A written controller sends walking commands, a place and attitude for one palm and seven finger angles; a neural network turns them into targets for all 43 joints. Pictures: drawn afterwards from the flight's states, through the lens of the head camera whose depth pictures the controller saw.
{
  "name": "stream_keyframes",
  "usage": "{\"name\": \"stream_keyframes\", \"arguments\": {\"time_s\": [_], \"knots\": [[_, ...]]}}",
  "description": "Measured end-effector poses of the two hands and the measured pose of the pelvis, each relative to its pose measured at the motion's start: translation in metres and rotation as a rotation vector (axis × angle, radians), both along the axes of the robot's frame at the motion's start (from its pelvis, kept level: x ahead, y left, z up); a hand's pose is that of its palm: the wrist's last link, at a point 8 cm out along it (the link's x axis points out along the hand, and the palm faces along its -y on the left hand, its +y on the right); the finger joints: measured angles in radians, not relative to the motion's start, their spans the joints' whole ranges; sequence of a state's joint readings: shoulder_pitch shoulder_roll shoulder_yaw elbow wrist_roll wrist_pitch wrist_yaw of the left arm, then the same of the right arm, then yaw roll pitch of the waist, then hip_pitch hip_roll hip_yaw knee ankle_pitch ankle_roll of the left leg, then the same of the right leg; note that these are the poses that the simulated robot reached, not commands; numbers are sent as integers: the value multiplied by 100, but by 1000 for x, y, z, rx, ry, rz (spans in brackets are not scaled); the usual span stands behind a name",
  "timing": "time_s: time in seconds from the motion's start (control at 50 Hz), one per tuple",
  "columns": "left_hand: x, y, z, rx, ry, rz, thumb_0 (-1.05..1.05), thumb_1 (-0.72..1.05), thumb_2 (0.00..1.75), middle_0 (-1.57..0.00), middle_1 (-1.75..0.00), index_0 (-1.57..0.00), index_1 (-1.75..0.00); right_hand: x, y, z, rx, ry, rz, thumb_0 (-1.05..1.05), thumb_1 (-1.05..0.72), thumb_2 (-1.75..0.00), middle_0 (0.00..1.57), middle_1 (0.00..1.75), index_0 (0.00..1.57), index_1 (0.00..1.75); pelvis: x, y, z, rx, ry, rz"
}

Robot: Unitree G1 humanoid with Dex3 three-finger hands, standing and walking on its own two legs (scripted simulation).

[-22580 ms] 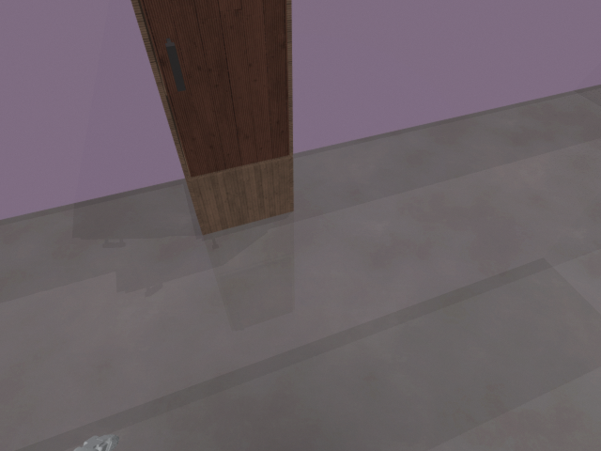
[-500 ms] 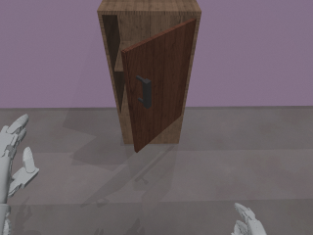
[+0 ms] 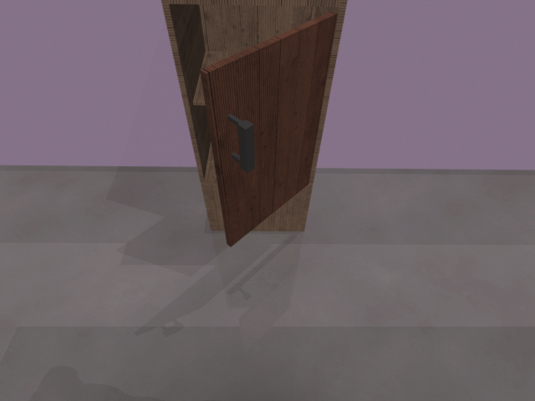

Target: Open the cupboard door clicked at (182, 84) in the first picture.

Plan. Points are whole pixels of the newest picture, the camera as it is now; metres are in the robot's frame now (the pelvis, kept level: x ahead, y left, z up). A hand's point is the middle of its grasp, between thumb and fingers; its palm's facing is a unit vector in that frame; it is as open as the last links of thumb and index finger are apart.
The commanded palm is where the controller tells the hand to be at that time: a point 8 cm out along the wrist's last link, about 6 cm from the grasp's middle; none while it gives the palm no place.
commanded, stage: let the arm hang, fingers relaxed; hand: left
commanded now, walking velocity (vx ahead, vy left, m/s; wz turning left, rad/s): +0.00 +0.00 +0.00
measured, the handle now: (240, 143) +0.61 +0.10 +0.00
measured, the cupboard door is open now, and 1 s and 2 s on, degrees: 45 45 45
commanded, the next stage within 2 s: look to check the result in 0.56 s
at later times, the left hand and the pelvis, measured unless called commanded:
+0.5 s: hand out of the picture +0.08 +0.19 -0.16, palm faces +0.00 -0.97 -0.23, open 7.4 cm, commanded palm none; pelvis +0.02 +0.00 +0.00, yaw +0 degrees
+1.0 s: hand out of the picture +0.06 +0.21 -0.16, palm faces +0.00 -0.96 -0.29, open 7.4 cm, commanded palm none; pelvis +0.03 -0.01 +0.01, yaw +0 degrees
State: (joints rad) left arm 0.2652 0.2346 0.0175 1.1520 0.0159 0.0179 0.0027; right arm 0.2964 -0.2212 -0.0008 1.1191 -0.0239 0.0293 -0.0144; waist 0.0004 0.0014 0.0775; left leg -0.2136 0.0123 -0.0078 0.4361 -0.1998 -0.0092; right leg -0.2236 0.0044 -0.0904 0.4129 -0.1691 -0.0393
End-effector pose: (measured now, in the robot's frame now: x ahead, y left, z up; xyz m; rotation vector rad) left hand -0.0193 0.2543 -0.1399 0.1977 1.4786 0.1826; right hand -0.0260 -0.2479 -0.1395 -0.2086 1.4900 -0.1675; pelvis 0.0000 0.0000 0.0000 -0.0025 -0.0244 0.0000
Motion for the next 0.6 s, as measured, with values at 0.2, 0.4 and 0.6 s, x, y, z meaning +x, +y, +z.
{"name": "stream_keyframes", "arguments": {"time_s": [0.2, 0.4, 0.6], "knots": [[37, 11, 12, 57, -89, -16, 1, 91, 90, -20, -29, -20, -30, 19, 21, -12, 71, -60, -9, 1, -91, -90, 20, 30, 20, 30, 5, 0, 1, 6, -4, -3], [86, -10, 10, 7, -206, -51, 0, 91, 90, -20, -29, -20, -30, 51, 21, -9, 67, -137, -3, 0, -91, -90, 20, 30, 20, 30, 13, -1, 3, 10, -7, -6], [87, -20, 6, -23, -188, -46, 0, 91, 90, -21, -29, -20, -30, 62, 7, -2, 28, -140, 0, 0, -91, -90, 20, 30, 20, 30, 21, -3, 4, 8, -5, -7]]}}
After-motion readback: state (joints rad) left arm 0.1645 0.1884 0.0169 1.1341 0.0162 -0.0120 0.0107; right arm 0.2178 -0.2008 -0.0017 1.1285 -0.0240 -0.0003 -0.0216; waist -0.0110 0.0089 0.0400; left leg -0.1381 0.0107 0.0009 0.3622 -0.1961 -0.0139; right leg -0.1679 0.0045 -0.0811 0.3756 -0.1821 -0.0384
